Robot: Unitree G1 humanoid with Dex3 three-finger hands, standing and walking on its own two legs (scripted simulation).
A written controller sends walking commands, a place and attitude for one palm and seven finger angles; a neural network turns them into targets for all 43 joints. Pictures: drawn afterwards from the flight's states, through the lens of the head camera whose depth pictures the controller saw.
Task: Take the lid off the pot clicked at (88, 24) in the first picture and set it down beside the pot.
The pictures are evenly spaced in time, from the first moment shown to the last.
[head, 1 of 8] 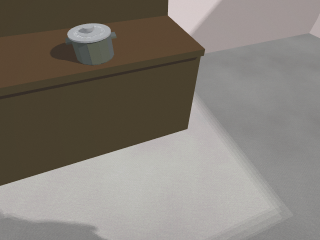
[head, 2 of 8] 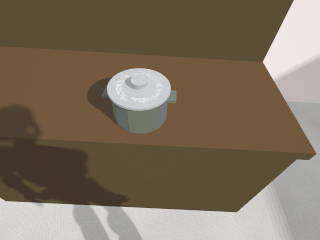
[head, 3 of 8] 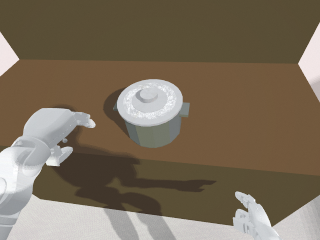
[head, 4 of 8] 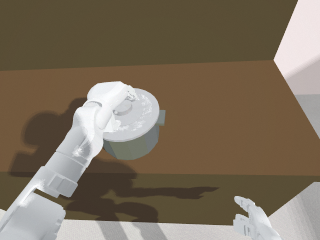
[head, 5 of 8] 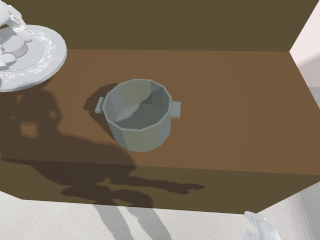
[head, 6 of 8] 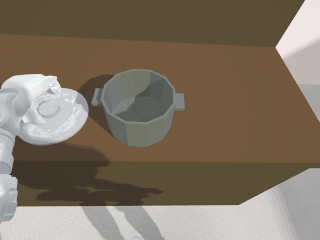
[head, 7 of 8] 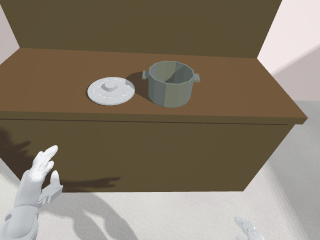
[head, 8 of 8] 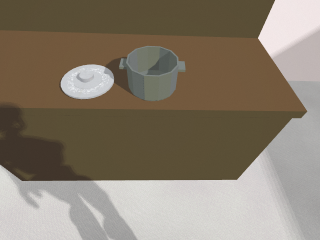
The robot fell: no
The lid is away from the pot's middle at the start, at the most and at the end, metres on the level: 0.00 0.25 0.25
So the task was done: yes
